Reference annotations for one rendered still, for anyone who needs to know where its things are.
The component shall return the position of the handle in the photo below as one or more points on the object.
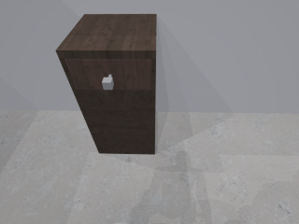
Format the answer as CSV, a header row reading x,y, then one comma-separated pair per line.
x,y
108,83

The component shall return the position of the drawer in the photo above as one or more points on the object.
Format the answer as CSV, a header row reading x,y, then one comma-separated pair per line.
x,y
127,74

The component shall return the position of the cabinet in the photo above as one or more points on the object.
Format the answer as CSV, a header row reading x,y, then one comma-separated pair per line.
x,y
121,121

